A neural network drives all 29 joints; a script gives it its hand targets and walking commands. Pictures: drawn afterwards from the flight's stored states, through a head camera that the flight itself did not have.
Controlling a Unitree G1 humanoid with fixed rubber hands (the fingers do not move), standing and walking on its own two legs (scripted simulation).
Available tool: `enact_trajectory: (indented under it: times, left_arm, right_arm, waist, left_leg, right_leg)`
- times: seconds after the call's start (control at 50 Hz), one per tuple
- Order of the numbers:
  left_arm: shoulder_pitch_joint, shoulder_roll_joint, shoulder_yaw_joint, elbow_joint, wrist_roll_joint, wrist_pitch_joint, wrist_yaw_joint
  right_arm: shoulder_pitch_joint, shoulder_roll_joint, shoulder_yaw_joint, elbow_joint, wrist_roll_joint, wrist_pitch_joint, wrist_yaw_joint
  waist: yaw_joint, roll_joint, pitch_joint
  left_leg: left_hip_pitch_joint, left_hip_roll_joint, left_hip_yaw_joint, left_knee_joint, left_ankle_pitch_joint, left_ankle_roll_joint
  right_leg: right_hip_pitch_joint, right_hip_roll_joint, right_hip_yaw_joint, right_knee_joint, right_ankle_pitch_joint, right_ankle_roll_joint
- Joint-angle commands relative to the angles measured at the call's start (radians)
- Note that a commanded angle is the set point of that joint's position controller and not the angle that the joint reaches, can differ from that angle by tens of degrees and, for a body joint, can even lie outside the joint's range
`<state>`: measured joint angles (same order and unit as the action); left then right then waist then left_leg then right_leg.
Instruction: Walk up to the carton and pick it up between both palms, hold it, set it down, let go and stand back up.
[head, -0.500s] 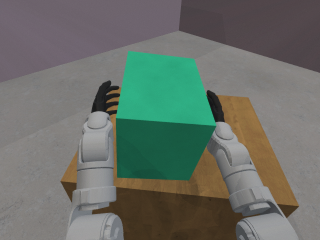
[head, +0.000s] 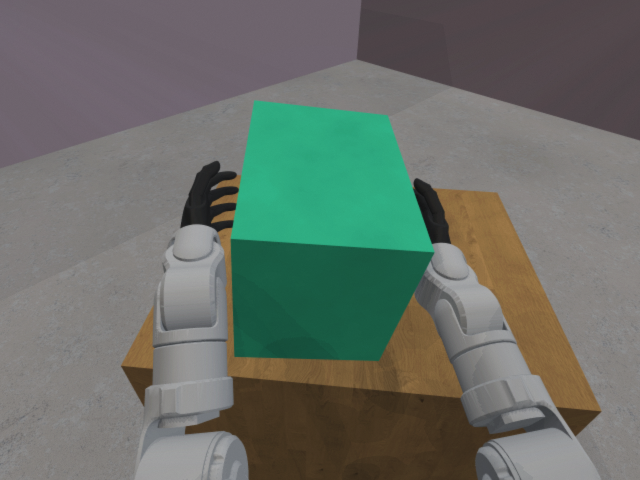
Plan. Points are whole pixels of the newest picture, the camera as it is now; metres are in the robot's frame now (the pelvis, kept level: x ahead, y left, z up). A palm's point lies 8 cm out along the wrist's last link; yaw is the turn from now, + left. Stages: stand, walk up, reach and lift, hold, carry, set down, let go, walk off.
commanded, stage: hold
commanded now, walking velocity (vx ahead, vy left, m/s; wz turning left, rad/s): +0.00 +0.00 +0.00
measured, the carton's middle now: (315, 228) +0.40 +0.00 +0.16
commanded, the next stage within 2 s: none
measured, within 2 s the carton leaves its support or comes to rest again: neither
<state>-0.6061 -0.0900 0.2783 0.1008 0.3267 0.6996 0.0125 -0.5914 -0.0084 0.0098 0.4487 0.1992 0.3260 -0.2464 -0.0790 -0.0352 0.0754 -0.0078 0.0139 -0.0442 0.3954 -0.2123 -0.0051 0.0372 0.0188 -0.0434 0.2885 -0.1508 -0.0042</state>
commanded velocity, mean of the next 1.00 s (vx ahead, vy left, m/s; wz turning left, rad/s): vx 0.00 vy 0.00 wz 0.00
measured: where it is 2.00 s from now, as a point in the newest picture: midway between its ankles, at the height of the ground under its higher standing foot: outside the picture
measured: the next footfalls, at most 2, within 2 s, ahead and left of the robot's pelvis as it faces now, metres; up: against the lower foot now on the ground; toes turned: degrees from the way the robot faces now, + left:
none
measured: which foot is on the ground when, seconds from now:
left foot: down 0.00-1.00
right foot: down 0.00-1.00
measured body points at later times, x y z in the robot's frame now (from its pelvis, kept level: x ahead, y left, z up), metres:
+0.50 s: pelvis +0.00 +0.00 +0.00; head -0.04 +0.02 +0.45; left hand +0.38 +0.14 +0.19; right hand +0.37 -0.14 +0.16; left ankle +0.02 +0.12 -0.75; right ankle +0.02 -0.12 -0.75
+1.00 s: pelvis +0.00 +0.00 +0.00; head -0.05 +0.03 +0.45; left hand +0.37 +0.15 +0.19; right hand +0.37 -0.13 +0.17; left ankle +0.02 +0.12 -0.75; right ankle +0.02 -0.12 -0.75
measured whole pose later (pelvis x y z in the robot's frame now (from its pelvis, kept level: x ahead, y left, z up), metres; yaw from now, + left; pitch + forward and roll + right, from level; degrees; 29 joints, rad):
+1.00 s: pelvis +0.00 +0.00 +0.00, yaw +1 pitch -10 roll -1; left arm -0.60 -0.08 0.28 0.12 0.33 0.69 -0.01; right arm -0.59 0.02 -0.02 0.46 0.17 0.33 -0.24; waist -0.07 -0.06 0.07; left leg -0.01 0.01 -0.05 0.38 -0.20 -0.01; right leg 0.03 0.01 -0.05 0.29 -0.15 -0.01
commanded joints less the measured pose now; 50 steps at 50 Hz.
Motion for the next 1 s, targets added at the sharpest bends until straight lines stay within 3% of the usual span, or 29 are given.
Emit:
enact_trajectory:
  times: [0.0, 0.12, 0.22, 0.36, 0.5, 0.58, 0.64, 0.7, 0.72, 0.74, 0.78, 0.98]
  left_arm:
    - [-0.595, -0.52, -0.525, -0.06, -0.15, -0.032, -0.16]
    - [-0.632, -0.516, -0.496, -0.018, -0.142, -0.03, -0.166]
    - [-0.642, -0.548, -0.543, -0.043, -0.178, -0.045, -0.157]
    - [-0.646, -0.525, -0.508, -0.004, -0.156, -0.047, -0.157]
    - [-0.635, -0.535, -0.501, 0.013, -0.151, -0.046, -0.16]
    - [-0.634, -0.539, -0.522, -0.043, -0.163, -0.049, -0.157]
    - [-0.619, -0.52, -0.512, -0.034, -0.146, -0.045, -0.159]
    - [-0.621, -0.512, -0.493, -0.043, -0.137, -0.039, -0.164]
    - [-0.577, -0.537, -0.494, -0.025, -0.134, -0.042, -0.168]
    - [-0.575, -0.529, -0.507, -0.022, -0.14, -0.049, -0.165]
    - [-0.589, -0.542, -0.529, -0.034, -0.146, -0.055, -0.162]
    - [-0.616, -0.56, -0.571, -0.049, -0.157, -0.056, -0.154]
  right_arm:
    - [-0.894, 0.574, 0.4, -0.353, 0.078, -0.073, 0.092]
    - [-0.897, 0.583, 0.346, -0.289, 0.043, -0.069, 0.107]
    - [-0.952, 0.595, 0.378, -0.372, 0.063, -0.092, 0.101]
    - [-0.9, 0.584, 0.335, -0.274, 0.033, -0.079, 0.111]
    - [-0.947, 0.58, 0.354, -0.305, 0.048, -0.093, 0.11]
    - [-0.944, 0.591, 0.39, -0.353, 0.073, -0.095, 0.1]
    - [-0.893, 0.585, 0.383, -0.305, 0.071, -0.081, 0.098]
    - [-0.888, 0.588, 0.385, -0.299, 0.069, -0.077, 0.099]
    - [-0.937, 0.618, 0.406, -0.394, 0.062, -0.094, 0.096]
    - [-0.925, 0.61, 0.404, -0.387, 0.065, -0.091, 0.092]
    - [-0.917, 0.616, 0.401, -0.37, 0.061, -0.086, 0.09]
    - [-0.885, 0.601, 0.358, -0.337, 0.031, -0.086, 0.108]
  waist:
    - [-0.004, 0.069, -0.422]
    - [-0.003, 0.063, -0.372]
    - [-0.014, 0.071, -0.481]
    - [-0.017, 0.066, -0.423]
    - [-0.005, 0.071, -0.451]
    - [-0.005, 0.067, -0.491]
    - [-0.013, 0.071, -0.427]
    - [0.001, 0.06, -0.413]
    - [0.038, 0.026, -0.469]
    - [0.017, 0.031, -0.46]
    - [0.006, 0.04, -0.435]
    - [-0.027, 0.083, -0.409]
  left_leg:
    - [0.073, -0.047, 0.049, -0.041, 0.332, -0.026]
    - [0.042, -0.043, 0.061, -0.077, 0.218, -0.016]
    - [0.087, -0.046, 0.053, -0.039, 0.311, -0.024]
    - [0.052, -0.044, 0.058, -0.074, 0.209, -0.014]
    - [0.069, -0.044, 0.057, -0.051, 0.272, -0.018]
    - [0.091, -0.05, 0.053, -0.025, 0.344, -0.024]
    - [0.077, -0.05, 0.053, -0.038, 0.334, -0.024]
    - [0.064, -0.049, 0.057, -0.056, 0.298, -0.019]
    - [0.051, -0.069, 0.056, -0.049, 0.278, 0.0]
    - [0.044, -0.064, 0.052, -0.058, 0.267, -0.001]
    - [0.038, -0.064, 0.053, -0.061, 0.251, -0.009]
    - [0.044, -0.05, 0.051, -0.065, 0.234, -0.03]
  right_leg:
    - [0.098, 0.037, -0.028, -0.021, 0.227, 0.043]
    - [0.051, 0.032, -0.035, -0.038, 0.112, 0.039]
    - [0.074, 0.042, -0.034, -0.021, 0.193, 0.039]
    - [0.046, 0.031, -0.038, -0.034, 0.104, 0.037]
    - [0.055, 0.037, -0.038, -0.029, 0.15, 0.038]
    - [0.088, 0.04, -0.034, -0.019, 0.228, 0.046]
    - [0.087, 0.037, -0.031, -0.018, 0.225, 0.044]
    - [0.094, 0.035, -0.032, -0.024, 0.196, 0.045]
    - [0.146, 0.031, -0.026, -0.028, 0.252, 0.055]
    - [0.142, 0.034, -0.02, -0.017, 0.286, 0.057]
    - [0.113, 0.034, -0.022, -0.012, 0.259, 0.058]
    - [0.061, 0.035, -0.036, -0.025, 0.15, 0.038]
